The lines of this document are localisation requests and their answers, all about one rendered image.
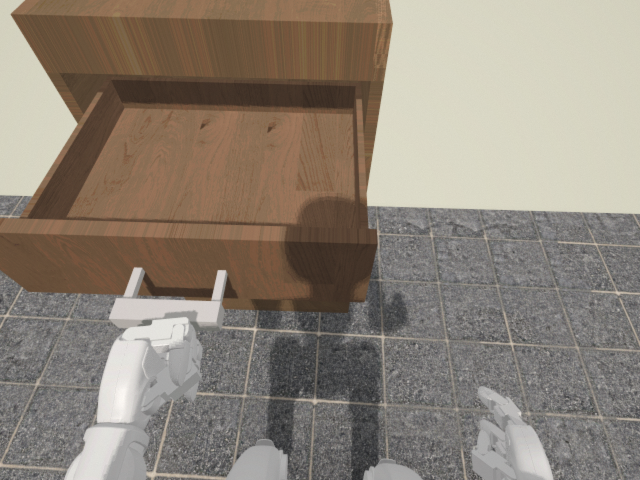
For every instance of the cabinet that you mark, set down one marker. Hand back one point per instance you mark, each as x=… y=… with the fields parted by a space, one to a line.
x=81 y=42

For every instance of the drawer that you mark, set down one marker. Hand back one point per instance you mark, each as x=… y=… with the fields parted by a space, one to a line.
x=185 y=177

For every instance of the left robot shin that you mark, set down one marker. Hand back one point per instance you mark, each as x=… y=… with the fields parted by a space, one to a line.
x=264 y=442

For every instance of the robot left forearm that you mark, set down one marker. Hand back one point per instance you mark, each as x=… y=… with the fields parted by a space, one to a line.
x=112 y=451

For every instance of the left robot hand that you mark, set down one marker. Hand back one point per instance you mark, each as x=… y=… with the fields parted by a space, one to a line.
x=166 y=351

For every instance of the handle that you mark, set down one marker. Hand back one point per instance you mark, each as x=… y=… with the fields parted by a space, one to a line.
x=203 y=315

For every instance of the right robot hand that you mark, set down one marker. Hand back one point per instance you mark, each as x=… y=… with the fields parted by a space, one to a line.
x=519 y=453

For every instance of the robot left thigh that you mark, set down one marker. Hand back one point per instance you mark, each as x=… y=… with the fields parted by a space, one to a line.
x=260 y=463

